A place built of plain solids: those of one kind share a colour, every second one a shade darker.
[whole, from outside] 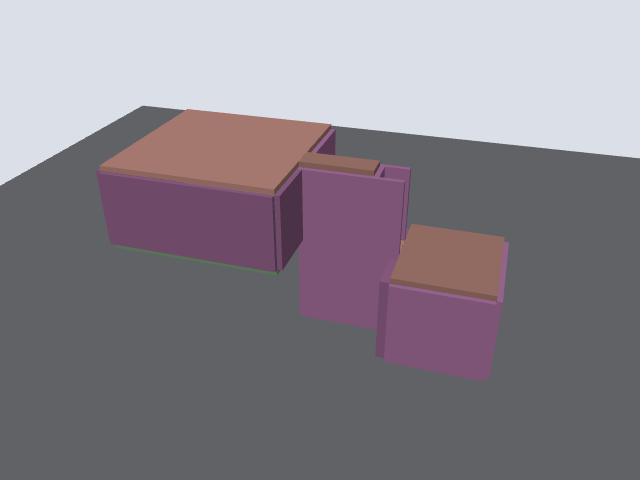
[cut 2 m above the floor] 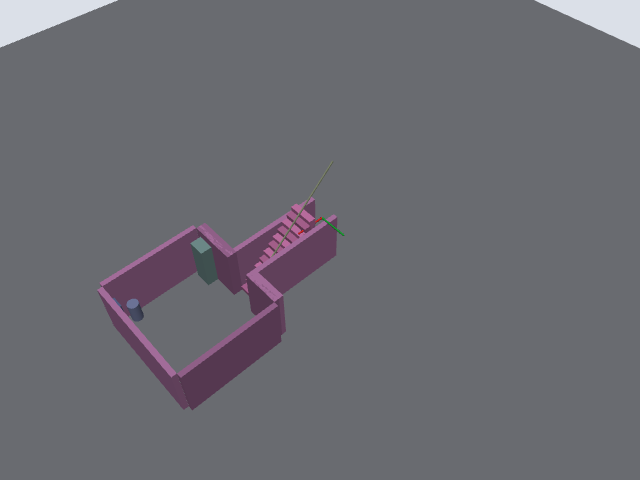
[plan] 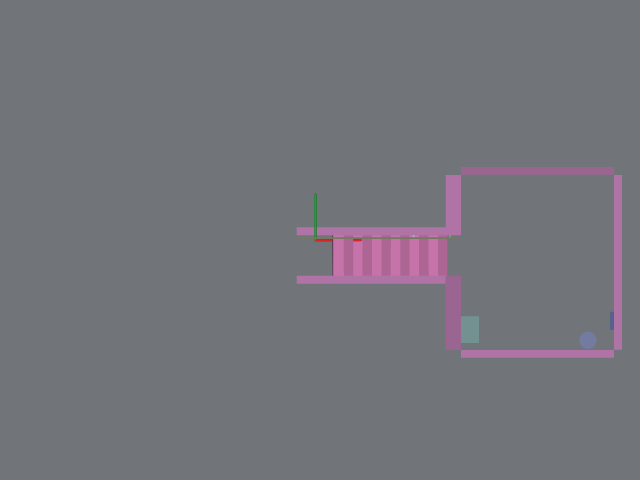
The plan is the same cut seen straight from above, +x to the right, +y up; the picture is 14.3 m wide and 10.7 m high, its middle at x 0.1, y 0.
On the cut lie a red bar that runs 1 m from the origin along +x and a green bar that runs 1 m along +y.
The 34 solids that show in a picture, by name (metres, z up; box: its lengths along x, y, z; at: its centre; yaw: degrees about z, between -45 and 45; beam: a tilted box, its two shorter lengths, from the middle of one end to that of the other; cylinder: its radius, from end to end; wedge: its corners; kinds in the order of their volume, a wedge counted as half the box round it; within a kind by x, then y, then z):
{
 "wall_1": {"box": [0.18, 6.21, 2.74], "at": [-6.74, 0.0, 4.77]},
 "wall_2": {"box": [6.23, 0.18, 2.74], "at": [-3.54, -3.2, 4.77]},
 "wall_3": {"box": [0.18, 2.31, 2.74], "at": [-0.33, -1.95, 4.77]},
 "wall_4": {"box": [0.18, 3.0, 2.74], "at": [-0.33, 1.61, 4.77]},
 "wall_5": {"box": [3.66, 0.18, 6.19], "at": [1.41, -0.88, 3.04]},
 "wall_6": {"box": [3.66, 0.18, 6.19], "at": [1.41, 0.2, 3.04]},
 "wall_7": {"box": [0.18, 0.9, 2.96], "at": [2.29, -0.34, 4.66]},
 "wall_8": {"box": [0.34, 1.65, 3.22], "at": [3.07, -1.62, 1.56]},
 "wall_9": {"box": [0.34, 1.35, 3.22], "at": [3.07, 0.78, 1.56]},
 "wall_10": {"box": [0.18, 1.65, 3.22], "at": [3.15, -1.62, 1.56]},
 "wall_11": {"box": [0.18, 1.35, 3.22], "at": [3.15, 0.78, 1.56]},
 "wall_12": {"box": [3.41, 0.18, 3.22], "at": [4.95, -2.54, 1.56]},
 "wall_13": {"box": [3.41, 0.18, 3.22], "at": [4.95, 1.54, 1.56]},
 "wall_14": {"box": [0.18, 3.9, 3.22], "at": [6.74, -0.5, 1.56]},
 "roof_1": {"box": [6.23, 6.21, 0.2], "at": [-3.54, 0.0, 6.24]},
 "roof_2": {"box": [2.62, 0.9, 0.2], "at": [0.89, -0.34, 6.24]},
 "roof_3": {"box": [3.41, 3.9, 0.2], "at": [4.95, -0.5, 3.27]},
 "floor_1": {"wedge": [[-6.65, -3.11, 3.17], [-6.65, -3.11, 3.4], [-6.65, 3.11, 3.17], [-6.65, 3.11, 3.4], [-0.45, -3.11, 3.17], [-0.45, 3.11, 3.17], [-0.42, -3.11, 3.4], [-0.42, 3.11, 3.4]]},
 "tread_1": {"wedge": [[0.37, -0.79, 2.2], [0.37, 0.11, 2.2], [0.4, -0.79, 2.4], [0.4, 0.11, 2.4], [0.58, -0.79, 2.0], [0.58, 0.11, 2.0], [0.63, -0.79, 2.4], [0.63, 0.11, 2.4]]},
 "tread_2": {"wedge": [[0.58, -0.79, 2.0], [0.58, 0.11, 2.0], [0.6, 0.11, 2.2], [0.61, -0.79, 2.2], [0.79, -0.79, 1.8], [0.79, 0.11, 1.8], [0.84, -0.79, 2.2], [0.84, 0.11, 2.2]]},
 "tread_3": {"wedge": [[0.79, -0.79, 1.8], [0.79, 0.11, 1.8], [0.81, -0.79, 2.0], [0.81, 0.11, 2.0], [1.0, -0.79, 1.6], [1.0, 0.11, 1.6], [1.05, -0.79, 2.0], [1.05, 0.11, 2.0]]},
 "tread_4": {"wedge": [[1.0, -0.79, 1.6], [1.0, 0.11, 1.6], [1.02, -0.79, 1.8], [1.02, 0.11, 1.8], [1.21, -0.79, 1.4], [1.21, 0.11, 1.4], [1.26, -0.79, 1.8], [1.26, 0.11, 1.8]]},
 "tread_5": {"wedge": [[1.21, -0.79, 1.4], [1.21, 0.11, 1.41], [1.23, -0.79, 1.6], [1.23, 0.11, 1.6], [1.42, -0.79, 1.2], [1.42, 0.11, 1.2], [1.47, -0.79, 1.6], [1.47, 0.11, 1.6]]},
 "tread_6": {"wedge": [[1.42, -0.79, 1.2], [1.42, 0.11, 1.2], [1.44, -0.79, 1.4], [1.44, 0.11, 1.4], [1.63, -0.79, 1.0], [1.63, 0.11, 1.0], [1.68, -0.79, 1.4], [1.68, 0.11, 1.4]]},
 "tread_7": {"wedge": [[1.63, -0.79, 1.01], [1.63, 0.11, 1.0], [1.65, -0.79, 1.2], [1.65, 0.11, 1.2], [1.84, -0.79, 0.8], [1.84, 0.11, 0.8], [1.89, -0.79, 1.2], [1.89, 0.11, 1.2]]},
 "tread_8": {"wedge": [[1.84, -0.79, 0.8], [1.84, 0.11, 0.8], [1.86, -0.79, 1.0], [1.86, 0.11, 1.0], [2.05, -0.79, 0.6], [2.05, 0.11, 0.6], [2.1, -0.79, 1.0], [2.1, 0.11, 1.0]]},
 "tread_9": {"wedge": [[2.04, -0.79, 0.61], [2.05, 0.11, 0.61], [2.07, -0.79, 0.8], [2.07, 0.11, 0.8], [2.26, -0.79, 0.4], [2.26, 0.11, 0.4], [2.31, -0.79, 0.8], [2.31, 0.11, 0.8]]},
 "tread_10": {"wedge": [[2.26, -0.79, 0.4], [2.26, 0.11, 0.4], [2.28, -0.79, 0.6], [2.28, 0.11, 0.6], [2.47, -0.79, 0.2], [2.47, 0.11, 0.2], [2.52, -0.79, 0.6], [2.52, 0.11, 0.6]]},
 "tread_11": {"wedge": [[2.47, -0.79, 0.2], [2.47, 0.11, 0.21], [2.49, 0.11, 0.4], [2.5, -0.79, 0.4], [2.68, -0.79, 0.0], [2.68, 0.11, 0.0], [2.73, -0.79, 0.4], [2.73, 0.11, 0.4]]},
 "tread_12": {"wedge": [[2.67, -0.79, -0.04], [2.67, 0.11, -0.04], [2.7, -0.79, 0.2], [2.7, 0.11, 0.2], [2.91, -0.79, -0.05], [2.91, 0.11, -0.05], [2.94, -0.79, 0.2], [2.94, 0.11, 0.2]]},
 "machine_1": {"box": [0.4, 0.6, 1.75], "at": [3.44, -2.0, 0.82]},
 "guard_rail_1": {"wedge": [[-0.39, 0.02, 4.28], [-0.39, 0.02, 4.34], [-0.39, 0.06, 4.28], [-0.39, 0.06, 4.34], [3.15, 0.02, 0.91], [3.15, 0.02, 0.97], [3.15, 0.06, 0.91], [3.15, 0.06, 0.97]]},
 "bin_1": {"cylinder": 0.19, "from": [6.07, -2.24, 0.0], "to": [6.07, -2.24, 0.75]},
 "cabinet_1": {"box": [0.09, 0.41, 0.71], "at": [6.61, -1.8, 1.46]}
}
